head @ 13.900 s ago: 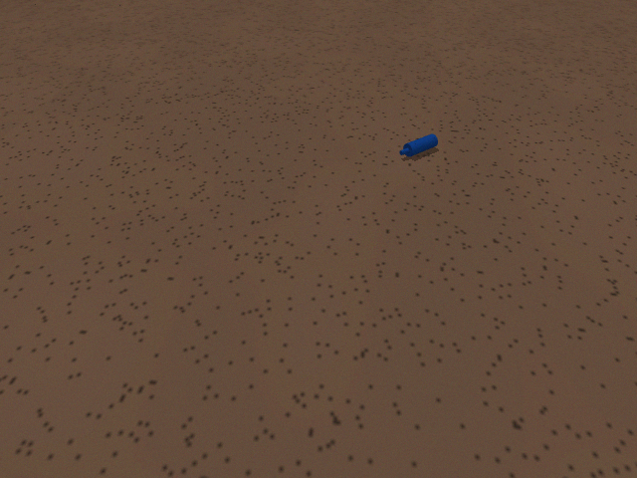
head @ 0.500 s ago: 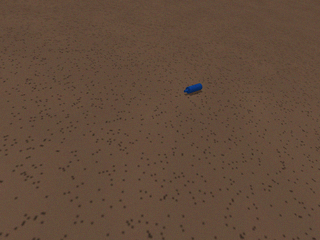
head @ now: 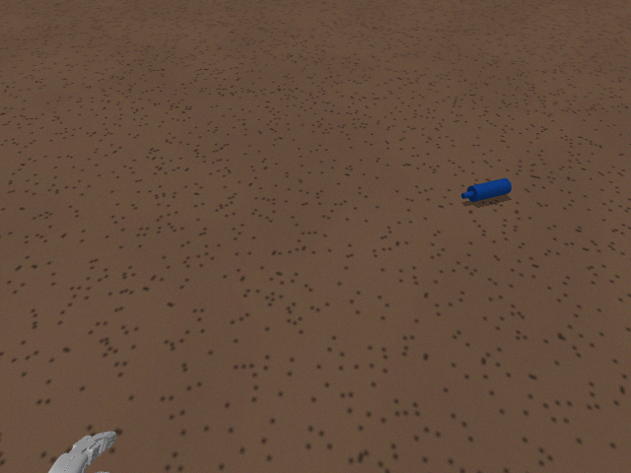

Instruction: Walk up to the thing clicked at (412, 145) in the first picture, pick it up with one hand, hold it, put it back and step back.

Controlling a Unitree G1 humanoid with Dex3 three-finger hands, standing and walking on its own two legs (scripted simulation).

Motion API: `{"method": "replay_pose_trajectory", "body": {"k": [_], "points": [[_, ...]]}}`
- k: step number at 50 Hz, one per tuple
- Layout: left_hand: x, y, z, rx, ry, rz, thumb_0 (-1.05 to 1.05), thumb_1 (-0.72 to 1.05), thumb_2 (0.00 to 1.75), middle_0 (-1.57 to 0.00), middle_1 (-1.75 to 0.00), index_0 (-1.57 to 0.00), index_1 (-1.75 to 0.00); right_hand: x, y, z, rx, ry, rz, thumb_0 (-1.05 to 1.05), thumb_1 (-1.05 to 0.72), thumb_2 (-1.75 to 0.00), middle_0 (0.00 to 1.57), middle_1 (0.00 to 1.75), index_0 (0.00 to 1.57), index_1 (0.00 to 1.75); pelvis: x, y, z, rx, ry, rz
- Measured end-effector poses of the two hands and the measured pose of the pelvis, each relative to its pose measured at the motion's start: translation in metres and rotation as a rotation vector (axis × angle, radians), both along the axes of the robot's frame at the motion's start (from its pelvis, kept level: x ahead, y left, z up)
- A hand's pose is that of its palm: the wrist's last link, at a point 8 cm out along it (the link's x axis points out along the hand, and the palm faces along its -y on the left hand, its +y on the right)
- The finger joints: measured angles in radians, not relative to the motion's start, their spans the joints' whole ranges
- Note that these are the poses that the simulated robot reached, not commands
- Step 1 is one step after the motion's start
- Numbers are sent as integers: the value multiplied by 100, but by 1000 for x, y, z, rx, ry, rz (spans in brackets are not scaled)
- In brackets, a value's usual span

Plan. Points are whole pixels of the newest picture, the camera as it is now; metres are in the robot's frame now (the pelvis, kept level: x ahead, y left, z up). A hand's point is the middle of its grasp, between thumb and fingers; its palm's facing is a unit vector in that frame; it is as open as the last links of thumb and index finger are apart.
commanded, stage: walk up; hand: left
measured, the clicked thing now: (484, 190) +1.37 -0.73 -0.72
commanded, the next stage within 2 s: none
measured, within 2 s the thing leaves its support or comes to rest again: neither
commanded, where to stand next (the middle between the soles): +1.08 -1.06 m, yaw +20 degrees
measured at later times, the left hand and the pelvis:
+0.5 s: hand (223, 389) +0.28 +0.17 -0.16, palm faces +0.05 -0.96 -0.29, open 7.4 cm; pelvis +0.23 -0.12 -0.01, yaw +7 degrees
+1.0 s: hand (336, 324) +0.39 -0.01 -0.14, palm faces +0.26 -0.90 -0.35, open 7.4 cm; pelvis +0.43 -0.30 +0.00, yaw +15 degrees
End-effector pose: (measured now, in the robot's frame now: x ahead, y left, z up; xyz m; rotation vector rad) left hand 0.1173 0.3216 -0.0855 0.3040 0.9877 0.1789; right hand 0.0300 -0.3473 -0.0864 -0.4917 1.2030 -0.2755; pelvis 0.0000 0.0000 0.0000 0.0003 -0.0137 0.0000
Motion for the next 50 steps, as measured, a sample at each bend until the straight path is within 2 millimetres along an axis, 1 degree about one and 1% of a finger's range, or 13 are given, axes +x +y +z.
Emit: {"method": "replay_pose_trajectory", "body": {"k": [3,7,11,14,18,24,29,33,35,37,44,47,50], "points": [[5,-19,9,-7,13,42,1,91,90,-20,-30,-20,-30,62,-8,8,34,-55,67,1,-91,-89,21,30,21,30,28,-15,11,-4,-4,32],[6,-32,7,-7,65,97,1,91,90,-20,-30,-20,-30,139,-13,20,58,-111,158,0,-91,-89,21,30,21,30,67,-34,17,-12,-4,62],[13,-39,-9,-18,127,152,1,91,90,-20,-30,-20,-30,206,-16,26,50,-142,221,0,-91,-89,21,30,21,30,111,-50,12,-14,-9,86],[28,-45,-31,-22,166,167,1,91,90,-20,-30,-20,-30,247,-27,21,7,-186,247,0,-90,-89,21,31,21,30,148,-54,-7,-23,-13,87],[65,-66,-48,-32,221,131,1,91,90,-20,-30,-20,-30,270,-50,22,-30,-213,183,0,-90,-89,21,31,21,30,179,-72,-13,17,-25,97],[138,-101,-42,-54,162,97,1,91,90,-20,-30,-20,-30,283,-97,32,-58,-132,167,0,-90,-89,21,31,21,30,223,-111,-6,34,-22,112],[194,-134,-30,-28,126,97,1,91,90,-20,-30,-20,-30,304,-156,26,-67,-60,157,0,-90,-89,21,31,22,30,265,-157,-7,31,-12,134],[234,-168,-22,25,81,131,1,91,90,-20,-30,-20,-30,338,-216,8,-80,-16,148,0,-90,-89,22,31,22,30,305,-204,-19,19,-9,158],[244,-187,-18,52,53,154,1,91,90,-20,-30,-20,-30,363,-240,-3,-97,10,138,0,-90,-89,21,31,21,30,321,-223,-23,2,-12,181],[245,-207,-12,49,51,194,1,91,90,-20,-30,-20,-30,392,-250,-6,-89,15,137,1,-90,-89,21,31,21,30,336,-236,-17,3,-12,198],[237,-260,2,25,146,301,1,91,90,-20,-30,-20,-30,495,-245,8,8,-56,277,0,-91,-89,21,30,21,30,387,-272,8,1,-4,229],[238,-277,-4,11,187,330,1,91,90,-20,-30,-20,-30,531,-242,12,25,-66,327,0,-91,-89,21,30,21,30,409,-285,10,-3,-4,242],[250,-292,-17,-13,215,345,1,91,90,-20,-30,-20,-30,561,-244,14,23,-86,359,0,-90,-89,21,31,21,30,434,-296,4,-3,-4,258]]}}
